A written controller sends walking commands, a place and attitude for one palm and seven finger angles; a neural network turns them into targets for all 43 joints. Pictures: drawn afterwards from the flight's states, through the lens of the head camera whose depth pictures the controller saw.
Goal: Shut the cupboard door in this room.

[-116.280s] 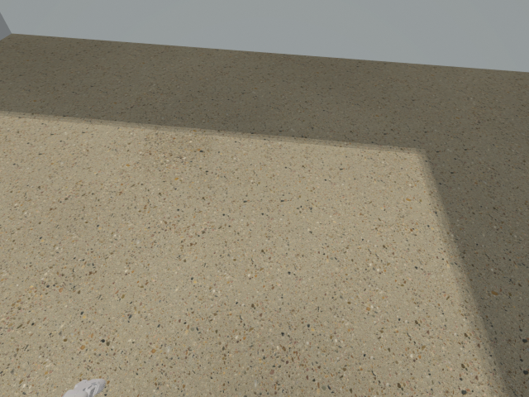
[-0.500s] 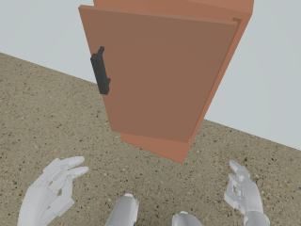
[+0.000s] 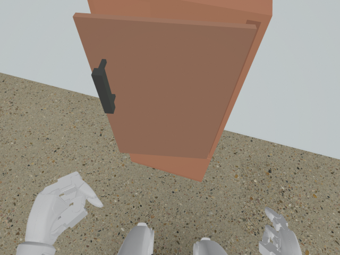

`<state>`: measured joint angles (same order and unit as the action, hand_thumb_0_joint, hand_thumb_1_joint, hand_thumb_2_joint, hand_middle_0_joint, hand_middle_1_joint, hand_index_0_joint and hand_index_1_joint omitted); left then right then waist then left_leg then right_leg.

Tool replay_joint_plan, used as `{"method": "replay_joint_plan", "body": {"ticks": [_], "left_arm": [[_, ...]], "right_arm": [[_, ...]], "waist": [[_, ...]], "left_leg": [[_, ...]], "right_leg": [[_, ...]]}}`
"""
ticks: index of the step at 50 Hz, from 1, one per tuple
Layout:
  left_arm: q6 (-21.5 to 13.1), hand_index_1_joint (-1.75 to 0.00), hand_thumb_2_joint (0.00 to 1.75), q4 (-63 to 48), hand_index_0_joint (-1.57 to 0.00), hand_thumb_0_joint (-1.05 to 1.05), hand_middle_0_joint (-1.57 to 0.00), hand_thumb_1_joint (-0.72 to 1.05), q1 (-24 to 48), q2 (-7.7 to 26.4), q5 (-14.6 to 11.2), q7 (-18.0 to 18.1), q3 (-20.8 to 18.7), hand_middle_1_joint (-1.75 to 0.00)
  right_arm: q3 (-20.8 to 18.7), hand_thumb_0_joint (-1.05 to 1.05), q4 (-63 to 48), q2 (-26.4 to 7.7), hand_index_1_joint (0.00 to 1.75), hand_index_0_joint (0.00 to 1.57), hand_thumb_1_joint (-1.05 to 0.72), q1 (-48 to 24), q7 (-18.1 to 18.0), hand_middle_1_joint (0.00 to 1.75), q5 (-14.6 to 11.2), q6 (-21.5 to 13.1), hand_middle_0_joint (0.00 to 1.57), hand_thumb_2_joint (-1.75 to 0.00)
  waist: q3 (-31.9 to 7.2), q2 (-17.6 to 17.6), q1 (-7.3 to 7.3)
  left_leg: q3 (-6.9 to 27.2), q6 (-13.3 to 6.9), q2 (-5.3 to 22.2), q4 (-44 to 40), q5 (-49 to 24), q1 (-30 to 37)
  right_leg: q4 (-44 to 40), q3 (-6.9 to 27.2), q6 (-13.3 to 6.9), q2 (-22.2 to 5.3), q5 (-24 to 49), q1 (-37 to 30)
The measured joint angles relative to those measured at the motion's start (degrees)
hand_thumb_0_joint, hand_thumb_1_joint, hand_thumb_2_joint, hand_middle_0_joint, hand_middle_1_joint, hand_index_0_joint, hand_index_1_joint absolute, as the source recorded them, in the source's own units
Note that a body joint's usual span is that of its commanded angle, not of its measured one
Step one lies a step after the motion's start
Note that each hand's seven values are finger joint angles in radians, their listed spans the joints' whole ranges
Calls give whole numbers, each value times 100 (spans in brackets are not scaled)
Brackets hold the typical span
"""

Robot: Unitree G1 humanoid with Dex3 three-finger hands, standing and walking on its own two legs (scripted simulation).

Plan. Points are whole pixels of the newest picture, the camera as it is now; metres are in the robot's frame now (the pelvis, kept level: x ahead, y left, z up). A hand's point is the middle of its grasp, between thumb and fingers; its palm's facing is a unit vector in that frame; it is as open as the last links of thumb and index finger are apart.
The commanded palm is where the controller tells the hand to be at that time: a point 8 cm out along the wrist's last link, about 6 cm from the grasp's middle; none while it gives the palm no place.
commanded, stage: raise the hand and make a fist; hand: left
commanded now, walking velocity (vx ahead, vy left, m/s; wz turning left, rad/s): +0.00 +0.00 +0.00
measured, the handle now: (106, 87) +0.51 +0.21 +0.08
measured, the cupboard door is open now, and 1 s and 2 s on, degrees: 13 13 13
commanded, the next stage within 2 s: bring the fist close to the handle in 0.88 s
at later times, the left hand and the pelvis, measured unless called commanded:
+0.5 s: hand (73, 196) +0.22 +0.20 +0.08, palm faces -0.01 -1.00 -0.04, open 3.1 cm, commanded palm +0.20 +0.25 +0.08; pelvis +0.00 +0.01 +0.02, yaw +1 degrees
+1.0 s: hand (87, 192) +0.23 +0.18 +0.08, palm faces -0.01 -1.00 -0.05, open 3.1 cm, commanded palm +0.21 +0.23 +0.08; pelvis +0.01 -0.01 +0.02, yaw +1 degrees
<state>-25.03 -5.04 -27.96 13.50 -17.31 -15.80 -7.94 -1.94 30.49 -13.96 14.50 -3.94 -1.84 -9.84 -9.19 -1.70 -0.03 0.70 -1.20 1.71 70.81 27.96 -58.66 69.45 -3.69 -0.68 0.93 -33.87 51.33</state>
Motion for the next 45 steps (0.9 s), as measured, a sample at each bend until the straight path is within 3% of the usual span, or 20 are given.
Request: {"method": "replay_joint_plan", "body": {"ticks": [7,18,30,45], "left_arm": [[91,-129,90,-83,-111,2,-111,90,107,56,116,258,52,-129],[310,-146,90,10,-127,2,-126,90,361,131,170,237,47,-146],[460,-150,90,193,-130,2,-130,90,602,171,112,184,-48,-150],[286,-150,90,270,-130,2,-130,90,563,104,89,191,-21,-150]], "right_arm": [[164,1,-214,103,30,20,-91,-154,52,30,30,83,20,-90],[426,1,-344,183,30,21,-91,-148,144,30,59,124,21,-90],[381,1,-237,49,30,21,-91,53,124,30,34,145,21,-90],[276,1,-176,3,30,21,-91,25,116,30,39,167,20,-90]], "waist": [[24,26,16],[30,-31,-27],[77,-50,42],[60,-56,42]], "left_leg": [[29,-49,-21,-125,-65,155],[71,-80,-48,-289,-124,378],[57,-49,-37,-442,-158,530],[52,42,-7,-418,-107,503]], "right_leg": [[-210,-29,50,-10,104,-206],[-455,-70,84,-21,196,-480],[-580,-51,57,-8,226,-605],[-454,-39,-30,20,125,-518]]}}
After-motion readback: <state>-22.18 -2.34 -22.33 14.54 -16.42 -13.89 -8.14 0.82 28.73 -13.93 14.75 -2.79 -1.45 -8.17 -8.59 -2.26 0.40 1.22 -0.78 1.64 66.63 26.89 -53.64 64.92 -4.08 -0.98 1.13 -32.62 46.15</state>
